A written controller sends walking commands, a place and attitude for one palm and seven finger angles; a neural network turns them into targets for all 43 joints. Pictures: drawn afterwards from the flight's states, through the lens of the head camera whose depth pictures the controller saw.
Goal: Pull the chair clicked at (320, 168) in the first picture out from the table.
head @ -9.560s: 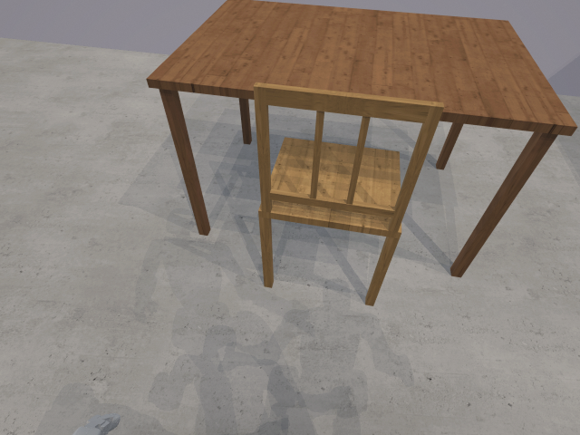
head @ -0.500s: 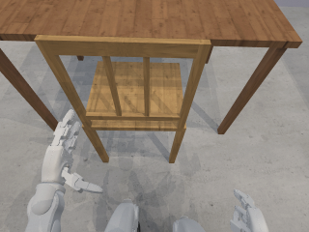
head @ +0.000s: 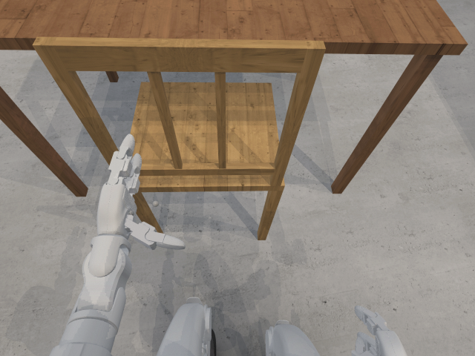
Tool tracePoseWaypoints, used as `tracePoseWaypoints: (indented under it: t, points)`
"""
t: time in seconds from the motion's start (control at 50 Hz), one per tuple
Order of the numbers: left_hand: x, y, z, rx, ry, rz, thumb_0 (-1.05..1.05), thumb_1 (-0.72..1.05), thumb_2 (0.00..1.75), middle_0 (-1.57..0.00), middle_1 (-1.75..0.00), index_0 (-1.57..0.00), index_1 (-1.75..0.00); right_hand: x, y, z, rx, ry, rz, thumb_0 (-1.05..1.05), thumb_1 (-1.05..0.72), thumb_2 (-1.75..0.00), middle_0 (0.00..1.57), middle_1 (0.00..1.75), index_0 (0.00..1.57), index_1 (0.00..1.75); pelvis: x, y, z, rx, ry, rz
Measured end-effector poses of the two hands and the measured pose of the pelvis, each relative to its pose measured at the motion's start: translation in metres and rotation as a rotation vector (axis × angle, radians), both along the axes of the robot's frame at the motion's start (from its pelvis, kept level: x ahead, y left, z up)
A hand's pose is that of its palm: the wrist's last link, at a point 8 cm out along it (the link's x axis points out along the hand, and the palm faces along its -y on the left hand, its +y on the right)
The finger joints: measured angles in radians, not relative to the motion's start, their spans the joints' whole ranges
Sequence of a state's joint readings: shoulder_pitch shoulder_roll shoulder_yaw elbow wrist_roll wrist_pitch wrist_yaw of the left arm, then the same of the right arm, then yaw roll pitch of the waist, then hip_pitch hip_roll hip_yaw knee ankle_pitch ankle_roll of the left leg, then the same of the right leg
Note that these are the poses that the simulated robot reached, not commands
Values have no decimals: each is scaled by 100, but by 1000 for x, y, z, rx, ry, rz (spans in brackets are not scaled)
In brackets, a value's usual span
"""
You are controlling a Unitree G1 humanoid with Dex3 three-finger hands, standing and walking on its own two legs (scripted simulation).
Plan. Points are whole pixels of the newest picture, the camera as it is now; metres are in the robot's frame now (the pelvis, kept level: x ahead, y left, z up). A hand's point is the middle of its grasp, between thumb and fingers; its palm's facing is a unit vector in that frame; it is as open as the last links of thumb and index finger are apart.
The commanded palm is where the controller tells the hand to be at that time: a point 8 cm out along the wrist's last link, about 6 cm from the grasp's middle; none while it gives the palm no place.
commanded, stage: aim the fingers beside a spindle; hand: left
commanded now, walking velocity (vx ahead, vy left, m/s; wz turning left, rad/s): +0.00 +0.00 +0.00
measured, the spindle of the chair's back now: (168, 127) +0.53 +0.16 +0.01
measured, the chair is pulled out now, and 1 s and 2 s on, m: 0.00 0.00 0.00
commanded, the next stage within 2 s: push the fingers through the gap in 1.10 s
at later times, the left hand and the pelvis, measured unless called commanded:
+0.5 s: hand (176, 192) +0.38 +0.12 +0.01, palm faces +0.04 -1.00 -0.04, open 16.9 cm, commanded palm +0.35 +0.17 +0.01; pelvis +0.00 -0.01 -0.01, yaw -1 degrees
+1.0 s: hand (167, 195) +0.37 +0.14 +0.02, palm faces +0.06 -1.00 -0.05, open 16.9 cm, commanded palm +0.35 +0.18 +0.01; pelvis +0.00 -0.01 -0.01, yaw +0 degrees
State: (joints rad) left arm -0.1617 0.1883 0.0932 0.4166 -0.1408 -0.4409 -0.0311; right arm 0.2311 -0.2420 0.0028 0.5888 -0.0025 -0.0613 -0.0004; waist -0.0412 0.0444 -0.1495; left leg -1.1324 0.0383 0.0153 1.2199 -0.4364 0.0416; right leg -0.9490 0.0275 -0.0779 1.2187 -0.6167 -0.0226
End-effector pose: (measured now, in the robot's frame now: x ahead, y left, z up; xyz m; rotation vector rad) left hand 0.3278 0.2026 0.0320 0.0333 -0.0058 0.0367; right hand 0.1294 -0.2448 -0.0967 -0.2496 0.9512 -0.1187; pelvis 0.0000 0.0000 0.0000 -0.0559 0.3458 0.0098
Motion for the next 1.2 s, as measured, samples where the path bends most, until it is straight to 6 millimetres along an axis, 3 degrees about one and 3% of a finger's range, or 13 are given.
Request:
tracePoseWaypoints:
  t: [0.18,0.4,0.66,0.84,1.06,1.2]
  points:
    - [15,-25,-11,-9,11,-28,-1,-50,30,-6,-8,-6,-8,-8,-1,-9,7,53,-16,1,-91,-90,21,30,20,30,0,0,-4,3,16,-6]
    - [36,-30,-16,12,-8,3,-1,-50,30,-6,-8,-6,-8,-19,-8,-22,19,116,-33,0,-91,-90,21,30,20,30,-2,-7,-12,7,38,-10]
    - [18,-23,-9,15,-19,18,-1,-50,30,-6,-8,-6,-8,-18,-17,-20,24,122,-41,0,-91,-90,21,30,20,30,1,-14,-7,17,24,-11]
    - [21,-29,-18,-4,-4,-6,-1,-50,30,-6,-8,-6,-8,-10,-22,-19,5,87,-35,0,-91,-90,21,30,20,30,-3,-15,-12,14,28,-8]
    - [24,-13,-13,13,-19,18,-1,-50,30,-6,-8,-6,-8,-14,-16,-21,12,99,-32,0,-91,-90,21,30,20,30,-3,-13,-12,9,29,-8]
    - [27,-23,-21,-18,10,-20,-1,-50,30,-6,-8,-6,-8,-19,-12,-21,7,117,-46,0,-91,-90,21,30,20,30,-2,-7,-12,4,38,-10]
